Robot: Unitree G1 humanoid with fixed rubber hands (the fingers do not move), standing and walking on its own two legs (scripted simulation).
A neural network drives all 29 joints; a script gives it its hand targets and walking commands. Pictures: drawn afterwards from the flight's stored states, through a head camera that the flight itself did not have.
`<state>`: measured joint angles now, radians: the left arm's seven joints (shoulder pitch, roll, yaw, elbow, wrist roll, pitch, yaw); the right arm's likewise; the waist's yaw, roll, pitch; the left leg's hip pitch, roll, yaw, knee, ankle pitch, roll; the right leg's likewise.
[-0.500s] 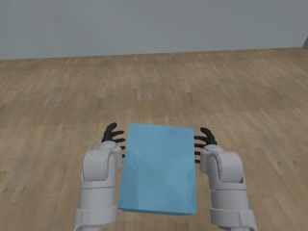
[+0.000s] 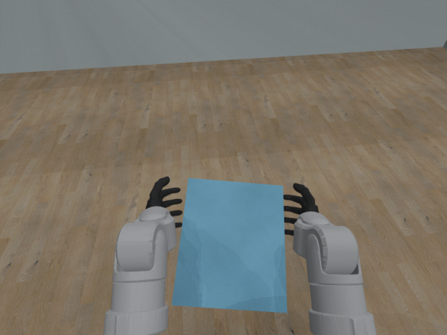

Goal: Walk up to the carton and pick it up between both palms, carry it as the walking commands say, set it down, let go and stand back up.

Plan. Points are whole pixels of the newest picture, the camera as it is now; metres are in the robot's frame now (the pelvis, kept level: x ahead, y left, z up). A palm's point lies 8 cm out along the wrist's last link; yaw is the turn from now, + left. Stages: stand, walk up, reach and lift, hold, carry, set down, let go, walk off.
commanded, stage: carry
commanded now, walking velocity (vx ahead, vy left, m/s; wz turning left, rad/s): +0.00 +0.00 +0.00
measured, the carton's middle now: (228, 248) +0.30 +0.01 -0.01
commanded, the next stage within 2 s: none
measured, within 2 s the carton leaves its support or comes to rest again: neither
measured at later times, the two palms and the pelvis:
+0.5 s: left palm (158, 194) +0.33 +0.13 +0.12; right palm (304, 200) +0.33 -0.12 +0.10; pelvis +0.03 +0.00 +0.01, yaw +0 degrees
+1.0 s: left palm (164, 192) +0.35 +0.12 +0.10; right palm (305, 196) +0.34 -0.13 +0.09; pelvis +0.05 -0.01 +0.02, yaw +0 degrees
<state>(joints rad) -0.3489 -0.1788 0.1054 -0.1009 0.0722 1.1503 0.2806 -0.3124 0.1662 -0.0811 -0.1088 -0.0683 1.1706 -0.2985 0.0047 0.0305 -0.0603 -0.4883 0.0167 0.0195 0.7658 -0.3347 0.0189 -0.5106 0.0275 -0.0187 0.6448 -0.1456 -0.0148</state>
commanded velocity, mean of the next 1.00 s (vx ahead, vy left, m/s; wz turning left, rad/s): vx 0.00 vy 0.00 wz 0.00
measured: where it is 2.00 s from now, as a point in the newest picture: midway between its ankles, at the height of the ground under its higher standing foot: outside the picture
